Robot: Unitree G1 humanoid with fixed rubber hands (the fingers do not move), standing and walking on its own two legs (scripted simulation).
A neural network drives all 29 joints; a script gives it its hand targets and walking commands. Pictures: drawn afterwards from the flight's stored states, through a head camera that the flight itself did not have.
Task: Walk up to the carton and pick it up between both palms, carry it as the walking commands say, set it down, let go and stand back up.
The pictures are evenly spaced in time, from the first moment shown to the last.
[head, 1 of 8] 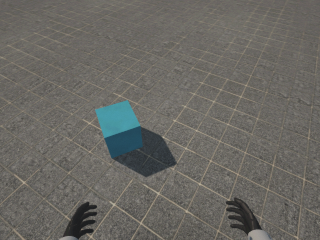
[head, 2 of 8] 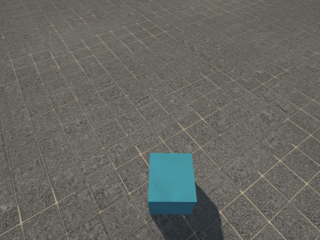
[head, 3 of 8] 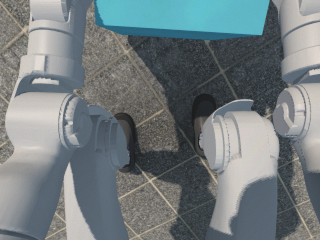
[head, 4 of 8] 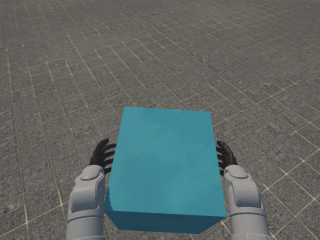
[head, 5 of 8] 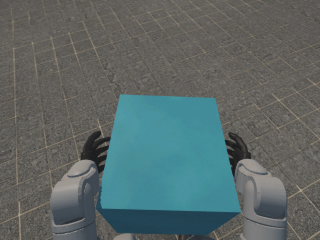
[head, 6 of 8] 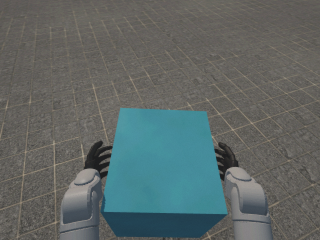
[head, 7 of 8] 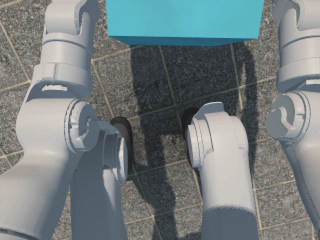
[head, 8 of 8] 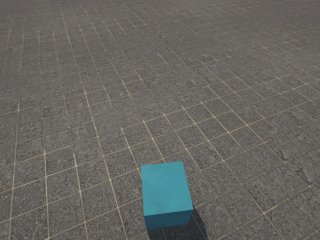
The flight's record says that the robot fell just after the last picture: no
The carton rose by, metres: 0.67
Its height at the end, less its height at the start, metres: +0.00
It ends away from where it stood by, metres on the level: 4.66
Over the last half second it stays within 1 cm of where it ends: yes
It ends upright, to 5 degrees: yes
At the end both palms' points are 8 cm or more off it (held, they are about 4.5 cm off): yes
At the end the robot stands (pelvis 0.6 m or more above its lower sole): yes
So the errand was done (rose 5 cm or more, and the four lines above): yes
